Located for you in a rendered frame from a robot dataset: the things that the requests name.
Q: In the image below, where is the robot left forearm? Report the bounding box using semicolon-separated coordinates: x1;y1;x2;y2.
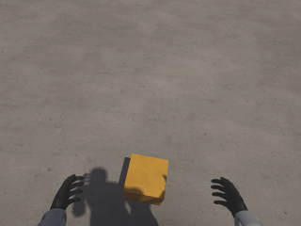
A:
37;208;67;226

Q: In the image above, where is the robot right hand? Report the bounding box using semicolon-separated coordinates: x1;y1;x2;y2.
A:
211;177;248;218

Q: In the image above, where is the robot right forearm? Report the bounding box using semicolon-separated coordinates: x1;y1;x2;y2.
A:
234;210;264;226

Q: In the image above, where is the carton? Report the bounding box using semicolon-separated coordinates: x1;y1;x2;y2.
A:
123;153;168;205

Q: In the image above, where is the robot left hand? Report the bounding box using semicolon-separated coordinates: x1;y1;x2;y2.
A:
50;174;84;211

